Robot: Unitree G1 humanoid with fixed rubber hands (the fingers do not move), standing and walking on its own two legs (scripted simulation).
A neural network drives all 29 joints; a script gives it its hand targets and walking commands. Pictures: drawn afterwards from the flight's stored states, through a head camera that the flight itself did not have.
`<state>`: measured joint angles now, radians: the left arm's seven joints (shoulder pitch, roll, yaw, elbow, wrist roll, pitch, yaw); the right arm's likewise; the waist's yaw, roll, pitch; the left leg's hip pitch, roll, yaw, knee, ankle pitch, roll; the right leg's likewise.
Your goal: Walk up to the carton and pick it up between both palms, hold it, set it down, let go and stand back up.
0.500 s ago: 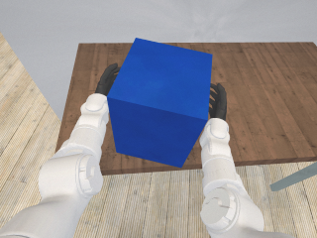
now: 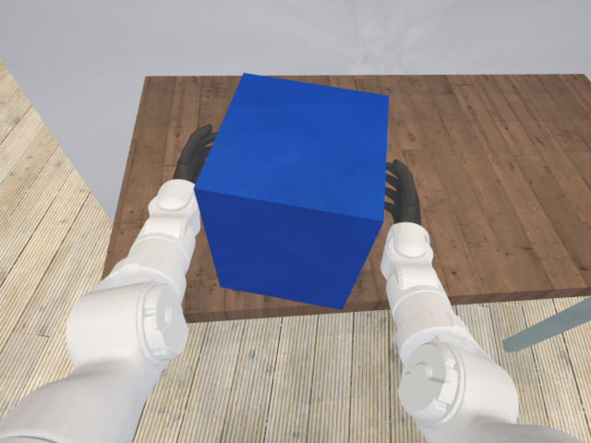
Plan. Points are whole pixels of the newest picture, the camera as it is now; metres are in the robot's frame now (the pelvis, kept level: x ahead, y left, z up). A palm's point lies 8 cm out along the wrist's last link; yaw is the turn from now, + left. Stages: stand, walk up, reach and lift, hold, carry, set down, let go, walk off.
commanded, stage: set down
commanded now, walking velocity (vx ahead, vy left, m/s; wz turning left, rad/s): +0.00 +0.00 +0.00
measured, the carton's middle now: (296, 200) +0.44 -0.01 +0.03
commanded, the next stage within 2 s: none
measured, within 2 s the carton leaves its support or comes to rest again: neither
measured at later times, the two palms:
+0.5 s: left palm (172, 188) +0.43 +0.16 +0.08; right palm (403, 226) +0.37 -0.15 +0.06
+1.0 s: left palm (151, 225) +0.38 +0.18 +0.07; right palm (406, 259) +0.33 -0.14 +0.05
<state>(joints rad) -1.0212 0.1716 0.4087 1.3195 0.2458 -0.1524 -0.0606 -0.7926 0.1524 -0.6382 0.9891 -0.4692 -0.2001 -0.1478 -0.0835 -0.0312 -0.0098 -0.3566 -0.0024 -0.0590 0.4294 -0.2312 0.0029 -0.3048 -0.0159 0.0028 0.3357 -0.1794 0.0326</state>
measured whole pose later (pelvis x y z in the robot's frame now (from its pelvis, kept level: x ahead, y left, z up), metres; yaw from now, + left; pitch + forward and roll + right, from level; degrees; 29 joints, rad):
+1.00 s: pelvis -0.06 +0.01 -0.02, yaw +0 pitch +8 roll -3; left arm -1.04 0.26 0.04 1.52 -0.19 -0.20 -0.01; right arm -0.81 0.05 -0.34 1.16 -0.14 -0.10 -0.25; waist -0.08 -0.03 -0.11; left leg -0.52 0.00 -0.06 0.62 -0.24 0.01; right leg -0.45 -0.01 0.00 0.49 -0.18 0.03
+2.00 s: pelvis -0.09 +0.02 -0.02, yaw -1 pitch +5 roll -4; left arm -0.45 0.33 0.00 0.58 -0.21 0.15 -0.06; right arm -0.38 0.08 -0.09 0.49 0.06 0.12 -0.32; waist -0.08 -0.03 -0.06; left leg -0.52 0.00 -0.06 0.65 -0.22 0.02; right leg -0.43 -0.01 0.00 0.47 -0.14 0.04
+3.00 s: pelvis -0.08 +0.02 -0.01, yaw +0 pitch +0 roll -4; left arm 0.19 0.38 0.00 -0.05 -0.22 0.23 -0.06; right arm 0.22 0.04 0.02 -0.02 0.12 0.20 -0.27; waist -0.02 -0.03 0.02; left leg -0.39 0.00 -0.06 0.63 -0.24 0.03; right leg -0.29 0.00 0.00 0.44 -0.15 0.04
